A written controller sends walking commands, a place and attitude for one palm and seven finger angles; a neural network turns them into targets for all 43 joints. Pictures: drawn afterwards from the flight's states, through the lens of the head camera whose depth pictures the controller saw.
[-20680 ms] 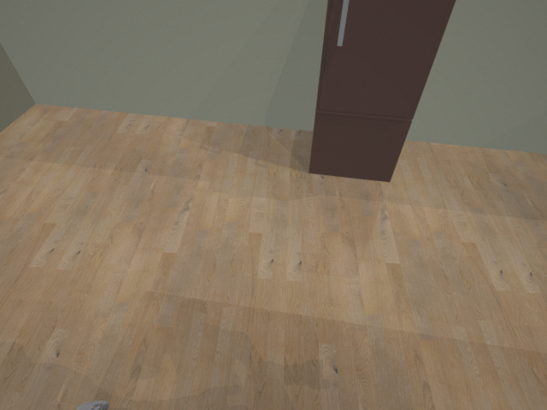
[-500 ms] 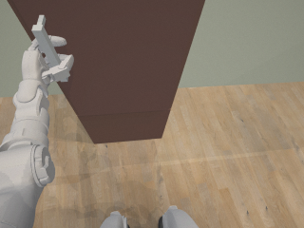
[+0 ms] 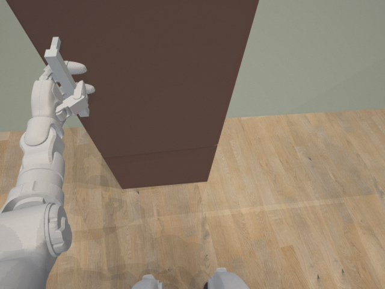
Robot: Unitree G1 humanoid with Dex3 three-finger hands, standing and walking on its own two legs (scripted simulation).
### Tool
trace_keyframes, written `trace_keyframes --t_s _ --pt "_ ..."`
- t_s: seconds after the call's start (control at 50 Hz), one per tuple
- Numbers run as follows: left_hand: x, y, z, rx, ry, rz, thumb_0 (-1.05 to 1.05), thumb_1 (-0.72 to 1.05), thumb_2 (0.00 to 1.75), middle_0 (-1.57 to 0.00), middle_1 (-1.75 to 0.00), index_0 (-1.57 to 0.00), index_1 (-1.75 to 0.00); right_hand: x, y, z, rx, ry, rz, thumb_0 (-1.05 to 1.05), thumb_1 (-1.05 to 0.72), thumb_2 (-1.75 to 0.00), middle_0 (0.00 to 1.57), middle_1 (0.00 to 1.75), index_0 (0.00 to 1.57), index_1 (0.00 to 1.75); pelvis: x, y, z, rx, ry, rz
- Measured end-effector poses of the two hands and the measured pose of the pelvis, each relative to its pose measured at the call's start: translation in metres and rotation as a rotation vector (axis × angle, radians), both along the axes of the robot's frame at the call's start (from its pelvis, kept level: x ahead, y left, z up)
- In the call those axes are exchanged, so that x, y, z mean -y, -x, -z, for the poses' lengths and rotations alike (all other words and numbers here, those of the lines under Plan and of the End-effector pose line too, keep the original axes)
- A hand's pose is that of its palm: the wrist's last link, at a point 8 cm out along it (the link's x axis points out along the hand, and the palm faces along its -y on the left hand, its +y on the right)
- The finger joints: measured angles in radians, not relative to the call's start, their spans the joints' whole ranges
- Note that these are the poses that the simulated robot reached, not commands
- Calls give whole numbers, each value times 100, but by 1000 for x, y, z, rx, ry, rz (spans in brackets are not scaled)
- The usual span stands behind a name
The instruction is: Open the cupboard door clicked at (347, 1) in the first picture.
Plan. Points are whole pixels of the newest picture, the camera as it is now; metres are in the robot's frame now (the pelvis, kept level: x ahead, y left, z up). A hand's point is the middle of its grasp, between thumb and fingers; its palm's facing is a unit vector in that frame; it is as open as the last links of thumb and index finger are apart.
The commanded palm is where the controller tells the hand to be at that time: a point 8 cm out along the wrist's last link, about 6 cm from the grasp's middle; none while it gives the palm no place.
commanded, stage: pull the door open along its arc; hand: left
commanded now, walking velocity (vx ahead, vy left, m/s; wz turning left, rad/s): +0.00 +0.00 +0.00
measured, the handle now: (71, 81) +0.53 +0.22 +0.09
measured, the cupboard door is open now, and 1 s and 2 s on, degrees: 2 44 45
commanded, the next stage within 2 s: open thumb and fingers to let go in 0.78 s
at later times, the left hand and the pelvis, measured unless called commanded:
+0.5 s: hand (111, 157) +0.35 +0.13 +0.09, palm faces +0.41 -0.91 +0.04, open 5.5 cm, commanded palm +0.29 +0.15 +0.09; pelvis +0.00 -0.01 +0.01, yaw +2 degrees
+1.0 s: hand (155, 197) +0.27 +0.05 +0.09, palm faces +0.42 -0.91 -0.04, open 5.9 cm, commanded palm +0.22 +0.09 +0.09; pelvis -0.01 -0.04 +0.01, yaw +5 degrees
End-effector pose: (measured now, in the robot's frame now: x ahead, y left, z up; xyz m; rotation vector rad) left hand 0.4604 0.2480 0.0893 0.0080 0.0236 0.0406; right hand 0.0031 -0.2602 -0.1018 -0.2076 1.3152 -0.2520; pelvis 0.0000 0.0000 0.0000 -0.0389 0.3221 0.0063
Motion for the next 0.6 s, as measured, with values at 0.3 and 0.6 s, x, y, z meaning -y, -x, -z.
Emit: trace_keyframes --t_s 0.3,0.6 --pt "31 93 3 37 64 -84 1 74 76 -38 -135 -38 -135 -13 -96 -14 287 -67 -92 1 -90 -90 20 30 20 30 1 -9 -13 93 -14 -2" --pt "108 183 -2 3 32 -433 0 75 79 -34 -135 -40 -135 -44 -177 -30 484 -137 -295 1 -90 -90 20 30 20 30 15 -2 -14 177 -34 -52"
